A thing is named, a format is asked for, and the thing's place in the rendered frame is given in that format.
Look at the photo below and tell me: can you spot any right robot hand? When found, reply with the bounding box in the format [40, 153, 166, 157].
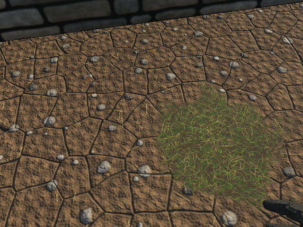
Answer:
[262, 199, 303, 227]

